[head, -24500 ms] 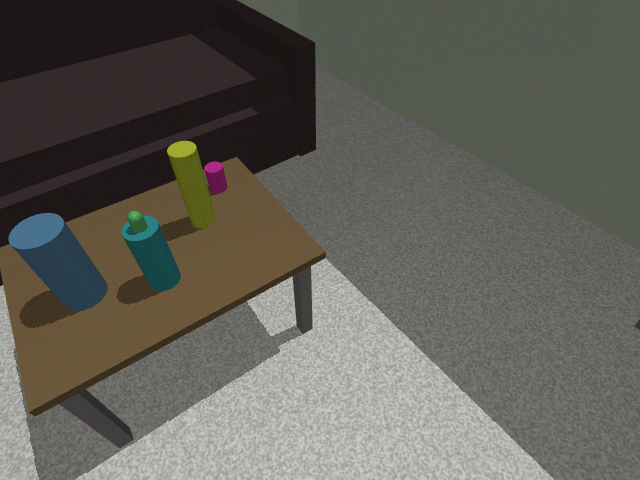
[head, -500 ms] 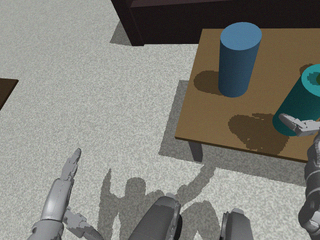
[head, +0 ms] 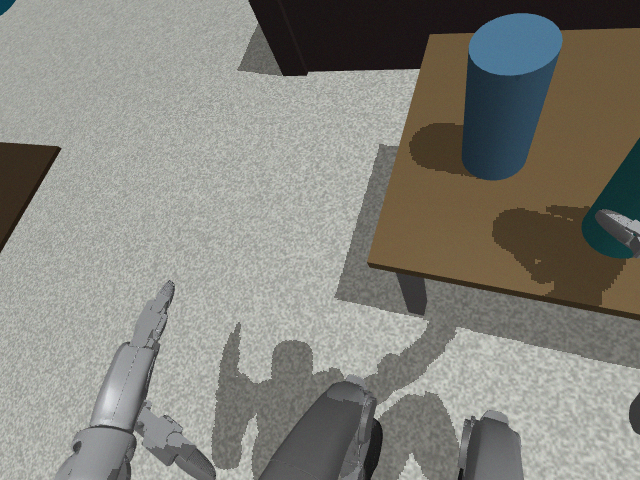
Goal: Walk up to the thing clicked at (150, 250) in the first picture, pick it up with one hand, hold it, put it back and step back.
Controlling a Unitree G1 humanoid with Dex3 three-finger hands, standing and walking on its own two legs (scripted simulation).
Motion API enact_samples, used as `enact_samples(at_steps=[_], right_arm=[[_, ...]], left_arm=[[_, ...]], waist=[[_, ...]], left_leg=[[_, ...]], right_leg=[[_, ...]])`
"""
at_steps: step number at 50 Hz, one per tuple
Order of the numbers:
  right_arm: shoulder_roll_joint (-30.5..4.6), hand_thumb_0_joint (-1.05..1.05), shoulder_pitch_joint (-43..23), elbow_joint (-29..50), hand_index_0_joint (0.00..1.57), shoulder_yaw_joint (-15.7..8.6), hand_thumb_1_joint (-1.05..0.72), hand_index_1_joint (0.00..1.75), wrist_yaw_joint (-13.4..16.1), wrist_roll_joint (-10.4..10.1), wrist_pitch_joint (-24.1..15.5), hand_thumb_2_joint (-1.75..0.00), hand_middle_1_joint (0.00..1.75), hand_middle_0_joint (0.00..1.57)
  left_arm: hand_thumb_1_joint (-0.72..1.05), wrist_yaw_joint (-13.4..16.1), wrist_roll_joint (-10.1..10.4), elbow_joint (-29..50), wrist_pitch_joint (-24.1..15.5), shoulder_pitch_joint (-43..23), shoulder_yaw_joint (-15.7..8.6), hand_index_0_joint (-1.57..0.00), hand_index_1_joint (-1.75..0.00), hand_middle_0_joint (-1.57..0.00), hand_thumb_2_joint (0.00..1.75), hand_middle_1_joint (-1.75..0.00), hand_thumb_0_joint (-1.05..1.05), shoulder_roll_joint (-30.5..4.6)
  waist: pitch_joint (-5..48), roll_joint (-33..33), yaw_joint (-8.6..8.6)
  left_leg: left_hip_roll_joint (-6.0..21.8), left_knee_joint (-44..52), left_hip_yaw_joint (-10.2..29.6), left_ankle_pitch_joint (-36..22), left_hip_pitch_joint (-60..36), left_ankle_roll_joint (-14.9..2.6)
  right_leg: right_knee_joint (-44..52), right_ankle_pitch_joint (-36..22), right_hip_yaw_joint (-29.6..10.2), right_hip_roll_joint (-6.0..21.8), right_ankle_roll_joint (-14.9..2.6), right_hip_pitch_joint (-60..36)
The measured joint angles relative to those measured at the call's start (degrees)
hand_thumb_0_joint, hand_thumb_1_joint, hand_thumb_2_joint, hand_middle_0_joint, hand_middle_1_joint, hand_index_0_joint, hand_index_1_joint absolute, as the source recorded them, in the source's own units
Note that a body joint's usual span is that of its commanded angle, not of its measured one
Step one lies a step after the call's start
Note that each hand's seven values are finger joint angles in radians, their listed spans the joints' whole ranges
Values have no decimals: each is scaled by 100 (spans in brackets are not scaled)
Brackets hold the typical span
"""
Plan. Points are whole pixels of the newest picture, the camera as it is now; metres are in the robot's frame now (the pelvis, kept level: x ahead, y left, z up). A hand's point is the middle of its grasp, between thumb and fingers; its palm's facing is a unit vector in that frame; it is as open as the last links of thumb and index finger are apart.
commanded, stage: lower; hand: right
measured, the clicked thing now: out of the picture +0.50 -0.23 -0.01
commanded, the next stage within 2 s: loosen in 0.42 s
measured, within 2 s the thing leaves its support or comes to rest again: neither
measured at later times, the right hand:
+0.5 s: hand (637, 214) +0.52 -0.24 -0.10, palm faces +0.28 +0.96 +0.00, open 11.1 cm
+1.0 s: hand out of the picture +0.53 -0.25 -0.07, palm faces +0.29 +0.96 +0.01, open 11.1 cm
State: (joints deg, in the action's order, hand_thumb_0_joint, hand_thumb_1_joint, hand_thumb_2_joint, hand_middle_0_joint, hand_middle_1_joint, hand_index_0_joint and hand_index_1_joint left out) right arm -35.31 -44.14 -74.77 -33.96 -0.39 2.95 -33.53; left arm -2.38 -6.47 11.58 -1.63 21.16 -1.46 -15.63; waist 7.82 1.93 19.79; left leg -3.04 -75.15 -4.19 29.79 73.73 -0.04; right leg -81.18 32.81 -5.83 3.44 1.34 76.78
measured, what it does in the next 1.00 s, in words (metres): stands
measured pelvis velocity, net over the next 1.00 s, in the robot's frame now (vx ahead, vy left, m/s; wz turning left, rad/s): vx -0.02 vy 0.00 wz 0.03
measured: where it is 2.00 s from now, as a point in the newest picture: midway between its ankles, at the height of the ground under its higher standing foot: outside the picture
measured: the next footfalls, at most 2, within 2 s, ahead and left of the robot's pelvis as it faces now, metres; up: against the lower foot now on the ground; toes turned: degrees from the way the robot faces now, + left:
none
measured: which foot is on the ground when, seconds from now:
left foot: down 0.00-1.00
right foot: down 0.00-1.00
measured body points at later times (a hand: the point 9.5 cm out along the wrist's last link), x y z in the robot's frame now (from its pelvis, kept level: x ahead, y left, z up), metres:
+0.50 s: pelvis -0.01 -0.01 -0.03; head +0.19 -0.10 +0.36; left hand +0.17 +0.25 +0.08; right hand +0.49 -0.29 -0.10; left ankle +0.05 +0.12 -0.59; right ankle +0.03 -0.12 -0.59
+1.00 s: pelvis -0.02 +0.00 -0.04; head +0.18 -0.09 +0.35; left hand +0.16 +0.26 +0.07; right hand +0.51 -0.30 -0.07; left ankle +0.05 +0.12 -0.59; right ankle +0.03 -0.12 -0.59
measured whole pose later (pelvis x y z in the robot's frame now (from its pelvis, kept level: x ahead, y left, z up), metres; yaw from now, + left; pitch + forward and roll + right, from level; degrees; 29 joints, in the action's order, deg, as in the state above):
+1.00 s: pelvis -0.02 +0.00 -0.04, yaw +2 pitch +31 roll +8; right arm -42.0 -48.2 -71.5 -36.9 -2.7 3.3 -32.9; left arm -3.0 -5.7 22.8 -3.2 24.2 -5.0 -19.2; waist 8.0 2.2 23.3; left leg -3.6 -84.4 -5.3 31.1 84.9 0.0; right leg -91.2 34.6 -7.3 3.6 1.5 88.3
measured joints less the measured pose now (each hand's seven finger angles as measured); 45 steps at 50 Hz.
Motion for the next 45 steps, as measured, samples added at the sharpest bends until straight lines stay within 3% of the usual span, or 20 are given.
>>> enact_samples(at_steps=[5, 12, 18, 31, 45], right_arm=[[-138, -4, -44, -58, 73, -135, 60, 110, -129, 105, -45, -102, 105, 64], [-260, -4, -26, 158, 73, -323, 60, 110, 0, 45, 43, -102, 105, 64], [-429, -4, 47, 344, 73, -214, 60, 110, -76, 222, 51, -103, 105, 64], [-516, -4, 36, 276, 74, -298, 61, 110, 8, 211, 99, -103, 105, 65], [-559, -3, -128, 437, 87, -278, 53, 85, -187, 99, 140, -71, 84, 82]], left_arm=[[-51, -81, -3, 480, -81, 68, 211, -7, -4, -6, 4, -5, -1, 29], [-52, -95, 31, 497, -88, 174, -169, -7, -4, -6, 4, -5, -1, -145], [-52, -86, -3, 620, -29, 148, -151, -6, -4, -6, 5, -5, -1, -183], [-52, -143, 12, 918, -116, 164, -250, -6, -4, -6, 5, -5, -1, -241], [-49, -60, 69, 1053, -138, 288, -343, -8, -4, -7, 3, -6, -1, -344]], waist=[[3, -5, 121], [5, 80, 252], [57, 185, 362], [36, 114, 399], [21, 103, 374]], left_leg=[[0, -206, -22, 49, 267, 5], [-29, -478, 5, 98, 653, 34], [-63, -623, -15, 132, 822, 33], [-68, -787, -53, 138, 994, 35], [-53, -908, -82, 126, 1121, 4]], right_leg=[[-220, 53, -28, -5, 1, 277], [-523, 139, -9, 20, -27, 654], [-702, 199, -36, 51, -15, 830], [-891, 213, -83, 47, -16, 1020], [-976, 176, -117, 26, 18, 1139]])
